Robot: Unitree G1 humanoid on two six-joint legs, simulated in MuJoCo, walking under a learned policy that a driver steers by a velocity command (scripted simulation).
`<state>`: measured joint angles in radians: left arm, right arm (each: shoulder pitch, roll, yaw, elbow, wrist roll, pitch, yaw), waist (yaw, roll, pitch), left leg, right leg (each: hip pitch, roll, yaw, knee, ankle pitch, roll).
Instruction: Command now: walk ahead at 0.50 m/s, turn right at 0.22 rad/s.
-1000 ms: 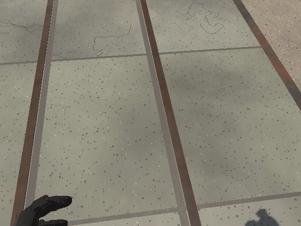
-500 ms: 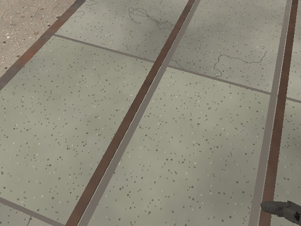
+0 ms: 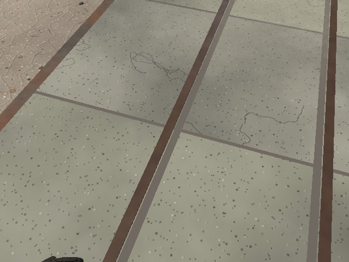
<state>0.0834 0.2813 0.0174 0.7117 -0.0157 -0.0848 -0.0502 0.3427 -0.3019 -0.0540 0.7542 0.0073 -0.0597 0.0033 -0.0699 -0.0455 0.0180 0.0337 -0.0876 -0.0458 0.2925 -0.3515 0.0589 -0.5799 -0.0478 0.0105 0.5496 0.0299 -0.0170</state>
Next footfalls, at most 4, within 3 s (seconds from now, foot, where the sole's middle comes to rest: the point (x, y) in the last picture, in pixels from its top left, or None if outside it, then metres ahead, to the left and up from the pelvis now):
0.06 right None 0.21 -0.12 -0.77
0.54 left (159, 253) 0.51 0.04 -0.77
1.02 right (245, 218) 0.63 -0.31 -0.77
1.46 left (195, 188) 0.78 -0.12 -0.77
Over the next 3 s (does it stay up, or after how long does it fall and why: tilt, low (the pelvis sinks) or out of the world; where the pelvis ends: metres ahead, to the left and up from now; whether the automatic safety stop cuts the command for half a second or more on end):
stays up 0.99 -0.27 0.01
